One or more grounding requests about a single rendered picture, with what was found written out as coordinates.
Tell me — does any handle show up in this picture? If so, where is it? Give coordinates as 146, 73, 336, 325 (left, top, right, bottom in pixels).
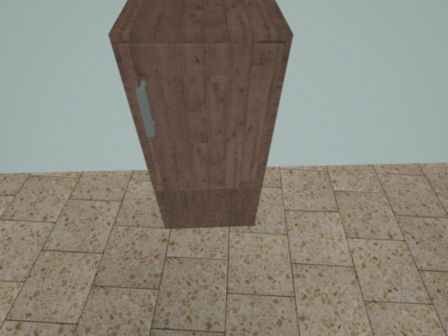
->
136, 80, 155, 137

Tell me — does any cupboard door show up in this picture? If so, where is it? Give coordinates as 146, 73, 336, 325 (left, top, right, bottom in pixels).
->
118, 43, 285, 190

